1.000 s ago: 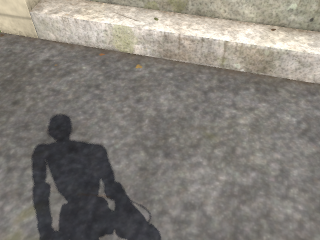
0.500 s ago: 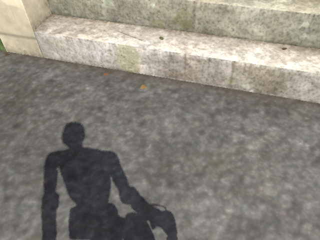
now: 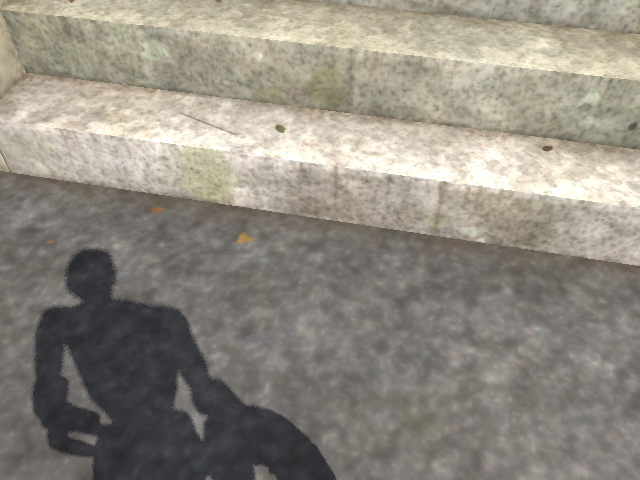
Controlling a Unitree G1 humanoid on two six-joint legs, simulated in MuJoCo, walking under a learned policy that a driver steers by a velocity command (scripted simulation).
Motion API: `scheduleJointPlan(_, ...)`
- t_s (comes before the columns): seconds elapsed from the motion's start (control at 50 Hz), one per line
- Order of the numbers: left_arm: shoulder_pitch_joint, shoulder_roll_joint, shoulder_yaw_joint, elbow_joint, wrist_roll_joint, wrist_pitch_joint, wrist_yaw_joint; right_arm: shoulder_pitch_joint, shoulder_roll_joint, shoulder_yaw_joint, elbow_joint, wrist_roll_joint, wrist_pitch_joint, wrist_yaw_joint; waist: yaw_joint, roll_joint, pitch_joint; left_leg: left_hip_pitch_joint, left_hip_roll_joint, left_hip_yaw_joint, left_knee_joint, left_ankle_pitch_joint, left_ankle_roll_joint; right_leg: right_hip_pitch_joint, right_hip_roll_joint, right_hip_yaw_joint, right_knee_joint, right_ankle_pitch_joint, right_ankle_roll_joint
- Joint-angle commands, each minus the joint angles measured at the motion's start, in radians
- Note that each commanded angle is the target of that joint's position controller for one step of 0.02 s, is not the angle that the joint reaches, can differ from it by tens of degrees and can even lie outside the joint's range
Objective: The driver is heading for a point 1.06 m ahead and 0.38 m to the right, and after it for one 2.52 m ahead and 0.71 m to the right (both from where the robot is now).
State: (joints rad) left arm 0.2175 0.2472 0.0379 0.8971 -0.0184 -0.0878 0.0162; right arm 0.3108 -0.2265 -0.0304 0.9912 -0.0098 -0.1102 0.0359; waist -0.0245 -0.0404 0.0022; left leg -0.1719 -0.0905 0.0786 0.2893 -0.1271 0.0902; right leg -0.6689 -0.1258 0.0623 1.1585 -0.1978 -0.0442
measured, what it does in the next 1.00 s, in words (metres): walks ahead, turning right: right foot, then left foot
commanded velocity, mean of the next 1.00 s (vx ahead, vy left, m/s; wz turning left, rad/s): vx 0.50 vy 0.00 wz -0.46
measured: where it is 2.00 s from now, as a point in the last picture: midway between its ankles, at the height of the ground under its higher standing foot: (484, 318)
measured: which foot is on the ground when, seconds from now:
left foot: down 0.00-0.32, up 0.34-0.80, down 0.82-1.00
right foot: up 0.00-0.32, down 0.34-0.82, up 0.84-1.00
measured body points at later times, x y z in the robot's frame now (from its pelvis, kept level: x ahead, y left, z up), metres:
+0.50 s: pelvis +0.28 -0.10 -0.01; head +0.31 -0.12 +0.44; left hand +0.44 +0.13 -0.12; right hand +0.33 -0.39 -0.13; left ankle +0.27 +0.06 -0.65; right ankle +0.30 -0.18 -0.74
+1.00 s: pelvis +0.56 -0.14 +0.00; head +0.59 -0.14 +0.45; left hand +0.79 +0.04 -0.12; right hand +0.52 -0.43 -0.11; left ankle +0.64 -0.07 -0.74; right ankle +0.45 -0.24 -0.66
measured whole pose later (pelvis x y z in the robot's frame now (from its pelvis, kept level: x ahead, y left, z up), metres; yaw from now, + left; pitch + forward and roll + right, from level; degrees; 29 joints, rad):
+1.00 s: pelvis +0.56 -0.14 +0.00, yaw -29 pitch +2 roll +1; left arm 0.28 0.28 0.06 0.72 -0.01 -0.06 0.01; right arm 0.24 -0.26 -0.06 0.80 -0.01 -0.12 0.02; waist -0.02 -0.04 0.00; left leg -0.27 -0.04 0.02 0.40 -0.16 0.04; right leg -0.50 -0.01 0.08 1.15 -0.35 -0.03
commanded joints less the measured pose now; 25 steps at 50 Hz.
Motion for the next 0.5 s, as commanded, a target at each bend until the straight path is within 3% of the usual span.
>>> scheduleJointPlan(0.02, 0.063, 0.046, 0.015, -0.03, 0.007, 0.011, 0.005, -0.048, -0.129, -0.021, -0.049, -0.004, -0.023, -0.02, 0.048, 0.082, 0.049, -0.098, 0.292, -0.168, -0.207, 0.084, 0.158, -0.031, -0.044, 0.02, -0.093, 0.156, 0.021)
scheduleJointPlan(0.12, -0.109, 0.027, 0.009, -0.087, -0.001, -0.002, -0.018, 0.022, -0.157, -0.023, -0.029, 0.005, -0.012, -0.039, -0.018, 0.072, 0.055, 0.049, 0.299, -0.072, -0.199, 0.123, 0.108, -0.054, 0.001, -0.01, -0.39, 0.328, 0.009)
scheduleJointPlan(0.18, -0.192, 0.019, 0.002, -0.129, -0.003, -0.001, -0.039, 0.066, -0.166, -0.026, -0.01, 0.011, 0.002, -0.043, -0.052, 0.07, 0.085, 0.17, 0.334, -0.039, -0.172, 0.127, 0.097, -0.094, 0.014, -0.031, -0.479, 0.293, 0.001)
scheduleJointPlan(0.24, -0.238, 0.023, 0.001, -0.178, -0.004, -0.001, -0.062, 0.077, -0.178, -0.032, -0.004, 0.017, 0.023, -0.045, -0.055, 0.075, 0.096, 0.277, 0.372, -0.016, -0.1, 0.198, 0.077, -0.114, 0.028, -0.065, -0.523, 0.162, -0.027)
scheduleJointPlan(0.28, -0.202, 0.047, 0.012, -0.197, -0.004, -0.001, -0.075, 0.04, -0.204, -0.04, -0.021, 0.019, 0.038, -0.049, -0.016, 0.105, 0.059, 0.289, 0.373, 0.024, 0.015, 0.475, 0.051, -0.006, 0.075, -0.125, -0.54, 0.049, -0.06)
scheduleJointPlan(0.3, -0.121, 0.074, 0.028, -0.187, -0.004, -0.001, -0.077, 0.019, -0.216, -0.043, -0.033, 0.017, 0.046, -0.053, 0.033, 0.123, 0.0, 0.272, 0.361, 0.053, 0.139, 0.669, 0.034, 0.127, 0.122, -0.165, -0.547, 0.027, -0.081)
scheduleJointPlan(0.32, 0.041, 0.122, 0.059, -0.145, -0.007, 0.0, -0.075, 0.006, -0.207, -0.039, -0.047, 0.013, 0.055, -0.057, 0.114, 0.105, -0.088, 0.211, 0.318, 0.095, 0.352, 0.763, 0.004, 0.346, 0.178, -0.184, -0.597, 0.069, -0.112)
scheduleJointPlan(0.34, 0.228, 0.23, 0.099, -0.11, -0.005, 0.006, -0.058, 0.009, -0.186, -0.026, -0.081, 0.001, 0.048, -0.061, 0.182, -0.002, -0.2, -0.042, 0.266, 0.113, 0.683, 0.527, -0.043, 0.674, 0.051, 0.048, -0.625, 0.082, -0.182)
scheduleJointPlan(0.36, 0.244, 0.331, 0.115, -0.114, -0.006, 0.005, -0.054, 0.113, -0.026, 0.025, -0.124, -0.021, 0.009, -0.037, 0.08, -0.261, -0.321, -0.505, 0.044, 0.024, 1.038, -0.359, -0.101, 1.04, -0.201, 0.624, -0.737, -0.059, -0.375)
scheduleJointPlan(0.38, 0.285, 0.234, 0.091, -0.123, 0.002, 0.001, -0.049, 0.022, -0.136, 0.001, -0.132, 0.018, -0.039, -0.022, 0.145, -0.163, -0.394, -0.624, 0.059, -0.175, 1.143, -0.413, -0.072, 1.1, -0.223, 0.762, -0.854, -0.087, -0.372)
scheduleJointPlan(0.4, 0.236, 0.184, 0.078, -0.127, 0.01, -0.003, -0.043, -0.078, -0.178, -0.012, -0.17, 0.05, -0.062, -0.017, 0.146, -0.127, -0.251, -0.703, 0.111, -0.178, 1.134, -0.326, -0.044, 1.013, -0.185, 0.602, -0.847, 0.014, -0.313)
scheduleJointPlan(0.42, 0.15, 0.157, 0.068, -0.151, 0.007, -0.003, -0.042, -0.113, -0.171, -0.009, -0.183, 0.039, -0.069, -0.022, 0.106, -0.006, -0.181, -0.662, 0.158, -0.172, 1.058, -0.239, -0.037, 0.859, -0.143, 0.469, -0.849, 0.114, -0.279)
scheduleJointPlan(0.44, 0.073, 0.126, 0.058, -0.179, 0.01, 0.0, -0.044, -0.122, -0.17, -0.017, -0.178, 0.02, -0.063, -0.03, 0.062, 0.054, -0.126, -0.587, 0.189, -0.164, 0.972, -0.194, -0.045, 0.705, -0.107, 0.374, -0.869, 0.221, -0.257)
scheduleJointPlan(0.46, 0.035, 0.107, 0.05, -0.196, 0.02, 0.0, -0.043, -0.1, -0.171, -0.024, -0.184, 0.015, -0.048, -0.031, 0.023, 0.039, -0.11, -0.51, 0.21, -0.173, 0.923, -0.174, -0.052, 0.611, -0.081, 0.328, -0.896, 0.276, -0.25)
scheduleJointPlan(0.5, 0.025, 0.119, 0.052, -0.204, 0.012, -0.002, -0.04, -0.083, -0.145, -0.027, -0.198, 0.004, -0.019, -0.032, -0.007, 0.031, -0.075, -0.465, 0.209, -0.155, 0.834, -0.159, -0.083, 0.512, -0.051, 0.274, -0.93, 0.335, -0.257)
Velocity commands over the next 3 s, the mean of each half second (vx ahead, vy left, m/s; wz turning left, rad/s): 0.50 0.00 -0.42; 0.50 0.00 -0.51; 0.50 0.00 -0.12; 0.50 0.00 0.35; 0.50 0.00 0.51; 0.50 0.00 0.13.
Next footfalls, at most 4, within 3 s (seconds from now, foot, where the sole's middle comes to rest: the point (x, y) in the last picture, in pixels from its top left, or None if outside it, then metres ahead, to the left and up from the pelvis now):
0.34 right None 0.34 -0.19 -0.78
0.82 left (363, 411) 0.67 -0.09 -0.78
1.34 right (511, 371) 0.77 -0.44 -0.78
1.84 left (447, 289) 1.01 -0.33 -0.78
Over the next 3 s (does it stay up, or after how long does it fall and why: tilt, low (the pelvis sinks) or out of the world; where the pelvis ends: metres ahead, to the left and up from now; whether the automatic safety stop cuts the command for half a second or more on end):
stays up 1.41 -0.40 0.28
